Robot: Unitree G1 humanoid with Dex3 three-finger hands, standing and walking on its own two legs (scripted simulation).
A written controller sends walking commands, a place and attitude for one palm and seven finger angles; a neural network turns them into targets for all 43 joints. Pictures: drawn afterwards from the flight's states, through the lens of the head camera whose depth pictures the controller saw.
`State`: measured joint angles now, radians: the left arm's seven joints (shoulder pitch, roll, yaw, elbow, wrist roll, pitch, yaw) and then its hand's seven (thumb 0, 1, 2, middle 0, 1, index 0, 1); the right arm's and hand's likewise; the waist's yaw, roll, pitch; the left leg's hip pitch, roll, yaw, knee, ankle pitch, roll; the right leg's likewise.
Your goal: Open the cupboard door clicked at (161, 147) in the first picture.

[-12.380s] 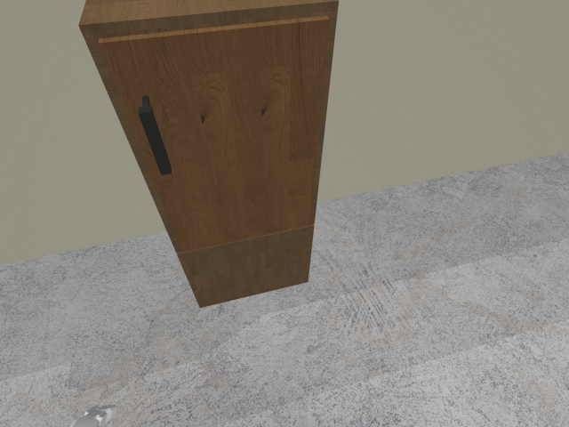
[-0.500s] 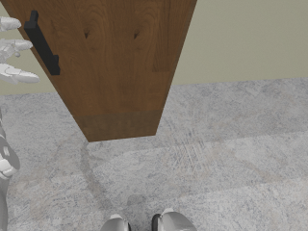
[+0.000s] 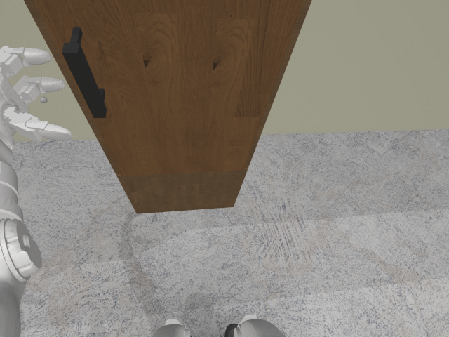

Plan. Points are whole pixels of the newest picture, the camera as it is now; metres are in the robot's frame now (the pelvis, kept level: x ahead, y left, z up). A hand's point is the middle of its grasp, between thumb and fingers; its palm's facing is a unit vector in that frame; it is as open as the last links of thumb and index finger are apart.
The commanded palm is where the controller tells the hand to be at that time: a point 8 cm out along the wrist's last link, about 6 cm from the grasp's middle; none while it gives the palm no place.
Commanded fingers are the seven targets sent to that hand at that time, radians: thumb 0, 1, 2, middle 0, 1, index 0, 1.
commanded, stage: move the hooked fingers beside the handle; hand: left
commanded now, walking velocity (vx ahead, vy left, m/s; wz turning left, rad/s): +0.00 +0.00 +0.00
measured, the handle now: (89, 76) +0.54 +0.21 +0.10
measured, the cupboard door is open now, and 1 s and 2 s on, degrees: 0 0 0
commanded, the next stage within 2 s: slide the fingers in behind the handle in 0.60 s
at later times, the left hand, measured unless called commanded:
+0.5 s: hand (48, 93) +0.49 +0.26 +0.11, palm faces +0.05 -1.00 -0.01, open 13.9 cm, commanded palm +0.46 +0.31 +0.10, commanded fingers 0.00 -0.50 0.30 -0.30 -1.20 -0.30 -1.20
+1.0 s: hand (60, 98) +0.49 +0.25 +0.09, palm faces +0.03 -1.00 +0.00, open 13.8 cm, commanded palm +0.47 +0.28 +0.10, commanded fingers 0.00 -0.50 0.30 -0.30 -1.20 -0.30 -1.20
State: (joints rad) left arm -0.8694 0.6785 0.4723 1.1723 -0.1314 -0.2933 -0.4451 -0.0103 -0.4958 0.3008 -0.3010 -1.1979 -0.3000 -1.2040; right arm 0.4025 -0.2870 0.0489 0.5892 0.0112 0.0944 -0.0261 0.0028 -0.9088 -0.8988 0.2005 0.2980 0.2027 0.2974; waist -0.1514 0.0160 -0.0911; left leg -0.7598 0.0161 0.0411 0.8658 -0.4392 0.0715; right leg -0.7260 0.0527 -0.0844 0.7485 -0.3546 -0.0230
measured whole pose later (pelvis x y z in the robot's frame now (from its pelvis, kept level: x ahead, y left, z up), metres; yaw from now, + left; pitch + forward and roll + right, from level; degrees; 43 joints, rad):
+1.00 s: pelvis -0.01 +0.00 -0.01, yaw +1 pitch +20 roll -4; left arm -0.95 0.65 0.44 1.21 -0.12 -0.30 -0.38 -0.01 -0.50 0.30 -0.30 -1.20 -0.32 -1.23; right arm 0.41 -0.29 0.05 0.61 0.00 0.07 -0.03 0.00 -0.91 -0.90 0.20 0.30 0.20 0.30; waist -0.17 0.02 -0.08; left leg -0.81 0.01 0.03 0.90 -0.44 0.07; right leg -0.78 0.05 -0.10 0.79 -0.36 -0.03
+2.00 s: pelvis -0.01 -0.02 +0.00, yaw +1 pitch +18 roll -3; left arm -0.94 0.52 0.37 1.20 -0.10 -0.35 -0.23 -0.01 -0.50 0.30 -0.30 -1.20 -0.30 -1.23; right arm 0.42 -0.27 0.04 0.64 0.00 0.03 0.00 0.00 -0.91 -0.90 0.20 0.30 0.20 0.30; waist -0.16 0.03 -0.09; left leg -0.78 0.02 0.03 0.89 -0.43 0.05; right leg -0.76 0.05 -0.09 0.80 -0.37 -0.05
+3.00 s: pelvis -0.02 -0.01 +0.00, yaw +1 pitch +18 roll -3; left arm -0.93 0.50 0.37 1.20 -0.10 -0.36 -0.22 0.01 0.68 0.80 -0.39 -1.32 -0.38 -1.33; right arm 0.41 -0.28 0.04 0.65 0.00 0.03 -0.01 0.00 -0.91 -0.90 0.20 0.30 0.20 0.30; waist -0.16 0.03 -0.09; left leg -0.77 0.01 0.04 0.89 -0.42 0.06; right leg -0.76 0.05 -0.08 0.81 -0.36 -0.04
